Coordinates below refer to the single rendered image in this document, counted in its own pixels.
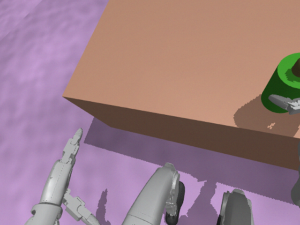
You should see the right robot hand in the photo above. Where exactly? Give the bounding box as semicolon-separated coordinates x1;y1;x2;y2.
268;94;300;115

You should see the left robot arm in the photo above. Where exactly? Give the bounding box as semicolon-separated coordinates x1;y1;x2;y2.
24;202;63;225

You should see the bottle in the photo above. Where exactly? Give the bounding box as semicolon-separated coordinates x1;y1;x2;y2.
261;52;300;113

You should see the right robot arm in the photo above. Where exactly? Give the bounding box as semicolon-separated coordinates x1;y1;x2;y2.
291;141;300;208

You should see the left robot foot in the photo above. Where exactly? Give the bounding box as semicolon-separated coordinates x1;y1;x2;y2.
165;181;185;225

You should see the left robot hand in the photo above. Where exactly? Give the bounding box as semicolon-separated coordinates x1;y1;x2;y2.
39;128;100;225

